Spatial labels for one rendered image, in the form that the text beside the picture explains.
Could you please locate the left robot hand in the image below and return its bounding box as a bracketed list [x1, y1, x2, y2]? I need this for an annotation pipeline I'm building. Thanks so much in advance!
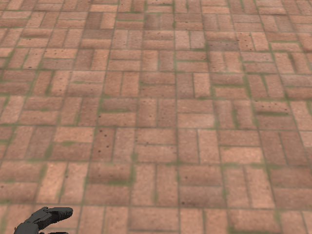
[14, 207, 73, 234]

